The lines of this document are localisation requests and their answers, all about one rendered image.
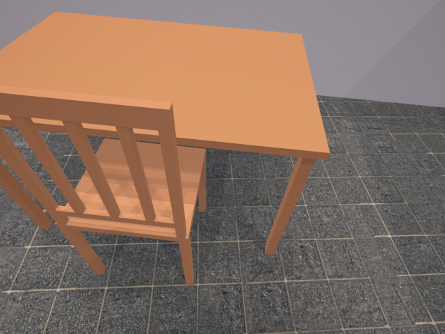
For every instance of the chair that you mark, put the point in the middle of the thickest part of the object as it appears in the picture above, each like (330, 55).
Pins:
(129, 188)

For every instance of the table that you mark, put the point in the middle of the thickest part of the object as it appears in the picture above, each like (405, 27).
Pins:
(232, 89)

